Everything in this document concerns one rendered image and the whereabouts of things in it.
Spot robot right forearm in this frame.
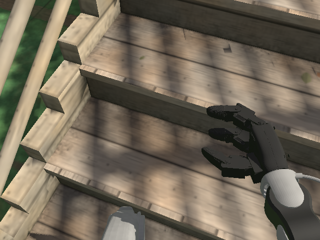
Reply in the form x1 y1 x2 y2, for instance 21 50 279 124
260 169 320 240

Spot robot right hand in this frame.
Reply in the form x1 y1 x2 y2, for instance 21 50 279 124
201 103 290 184

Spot left robot thigh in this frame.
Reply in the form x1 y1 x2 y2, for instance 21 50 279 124
101 210 145 240

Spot left robot shin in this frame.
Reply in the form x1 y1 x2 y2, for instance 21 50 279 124
107 206 135 223

